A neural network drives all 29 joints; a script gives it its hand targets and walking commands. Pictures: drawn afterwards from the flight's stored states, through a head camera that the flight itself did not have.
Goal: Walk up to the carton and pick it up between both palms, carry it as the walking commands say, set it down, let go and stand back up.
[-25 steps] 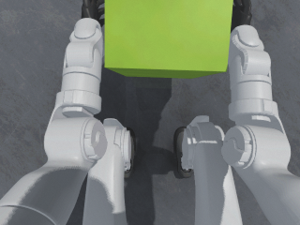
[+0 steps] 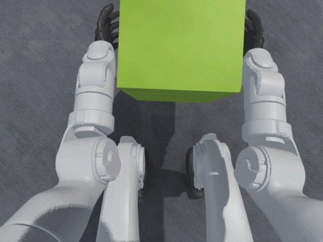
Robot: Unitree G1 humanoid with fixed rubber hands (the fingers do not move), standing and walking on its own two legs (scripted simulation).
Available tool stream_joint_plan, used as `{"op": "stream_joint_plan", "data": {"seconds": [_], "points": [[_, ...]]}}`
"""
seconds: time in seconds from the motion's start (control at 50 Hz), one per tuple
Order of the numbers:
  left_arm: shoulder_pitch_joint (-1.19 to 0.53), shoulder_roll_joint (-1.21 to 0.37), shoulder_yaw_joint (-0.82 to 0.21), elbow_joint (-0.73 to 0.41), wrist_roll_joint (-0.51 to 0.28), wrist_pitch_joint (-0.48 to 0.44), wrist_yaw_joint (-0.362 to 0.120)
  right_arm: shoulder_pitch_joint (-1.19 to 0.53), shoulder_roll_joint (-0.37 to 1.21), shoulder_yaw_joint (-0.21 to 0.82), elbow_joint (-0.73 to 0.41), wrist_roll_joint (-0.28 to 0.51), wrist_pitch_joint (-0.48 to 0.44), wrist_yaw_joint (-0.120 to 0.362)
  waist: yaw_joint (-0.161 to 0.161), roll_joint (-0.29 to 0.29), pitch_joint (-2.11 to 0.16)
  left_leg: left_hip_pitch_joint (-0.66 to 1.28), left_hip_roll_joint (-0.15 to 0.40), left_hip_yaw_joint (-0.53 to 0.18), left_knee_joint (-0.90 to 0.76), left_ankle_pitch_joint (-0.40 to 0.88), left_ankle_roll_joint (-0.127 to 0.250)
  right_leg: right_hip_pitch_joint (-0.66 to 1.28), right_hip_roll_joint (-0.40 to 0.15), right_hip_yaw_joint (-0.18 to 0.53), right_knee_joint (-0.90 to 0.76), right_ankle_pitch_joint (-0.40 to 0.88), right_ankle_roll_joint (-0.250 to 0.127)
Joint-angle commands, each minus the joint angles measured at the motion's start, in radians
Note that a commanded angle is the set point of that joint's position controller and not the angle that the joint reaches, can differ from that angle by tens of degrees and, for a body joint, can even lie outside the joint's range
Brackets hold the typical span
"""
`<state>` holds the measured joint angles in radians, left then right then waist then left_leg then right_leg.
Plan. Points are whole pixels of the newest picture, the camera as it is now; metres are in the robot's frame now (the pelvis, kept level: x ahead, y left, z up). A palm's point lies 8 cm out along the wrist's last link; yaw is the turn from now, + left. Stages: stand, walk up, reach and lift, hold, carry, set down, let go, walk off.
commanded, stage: reach and lift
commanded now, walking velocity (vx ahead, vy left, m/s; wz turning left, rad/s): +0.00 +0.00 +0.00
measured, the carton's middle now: (175, 57) +0.51 -0.02 -0.14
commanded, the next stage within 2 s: none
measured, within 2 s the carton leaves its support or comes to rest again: neither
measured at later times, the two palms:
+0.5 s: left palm (91, 38) +0.50 +0.14 +0.00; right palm (269, 46) +0.47 -0.17 +0.00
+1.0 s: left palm (71, 30) +0.48 +0.14 +0.07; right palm (299, 40) +0.45 -0.17 +0.07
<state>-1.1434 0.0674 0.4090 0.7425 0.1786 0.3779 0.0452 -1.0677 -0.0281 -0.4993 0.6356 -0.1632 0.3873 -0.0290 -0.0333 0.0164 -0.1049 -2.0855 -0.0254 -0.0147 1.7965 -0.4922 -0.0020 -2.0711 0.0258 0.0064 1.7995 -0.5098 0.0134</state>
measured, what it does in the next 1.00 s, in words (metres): rises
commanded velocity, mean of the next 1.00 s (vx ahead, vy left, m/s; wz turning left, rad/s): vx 0.00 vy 0.00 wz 0.00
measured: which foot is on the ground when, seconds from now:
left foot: down 0.00-1.00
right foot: down 0.00-1.00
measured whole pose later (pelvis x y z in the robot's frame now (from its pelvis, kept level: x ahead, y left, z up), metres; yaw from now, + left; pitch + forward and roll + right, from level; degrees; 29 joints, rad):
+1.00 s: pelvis +0.03 +0.01 +0.12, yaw +0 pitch +37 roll -1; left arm -0.85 -0.02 0.39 0.70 0.21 0.37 0.03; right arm -0.78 0.05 -0.48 0.60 -0.20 0.38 0.00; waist -0.04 0.02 -0.21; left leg -1.61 -0.03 -0.02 1.43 -0.46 0.01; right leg -1.59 0.02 0.02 1.43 -0.47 0.02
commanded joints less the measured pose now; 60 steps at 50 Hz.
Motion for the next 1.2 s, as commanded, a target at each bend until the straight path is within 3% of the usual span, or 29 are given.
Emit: {"op": "stream_joint_plan", "data": {"seconds": [0.0, 0.74, 1.18], "points": [[-0.63, -1.055, -0.472, -0.026, -0.138, -0.024, -0.242, -0.711, 1.018, 0.552, -0.024, 0.15, -0.007, 0.253, -0.021, 0.011, -1.136, 0.657, -0.143, 0.069, -0.159, 0.237, -0.003, 0.599, 0.135, -0.08, -0.187, 0.274, 0.013], [-0.405, -1.171, -0.51, -0.026, -0.114, -0.025, -0.239, -0.486, 1.097, 0.574, -0.015, 0.124, -0.012, 0.268, -0.027, 0.033, -1.024, 0.945, -0.148, 0.026, -0.436, 0.236, -0.008, 0.799, 0.145, -0.058, -0.441, 0.258, 0.014], [-0.214, -1.194, -0.553, -0.07, -0.099, -0.047, -0.249, -0.283, 1.146, 0.63, -0.046, 0.111, -0.032, 0.272, -0.025, 0.016, -0.894, 1.128, -0.14, -0.004, -0.628, 0.283, -0.001, 1.042, 0.139, -0.019, -0.628, 0.318, 0.007]]}}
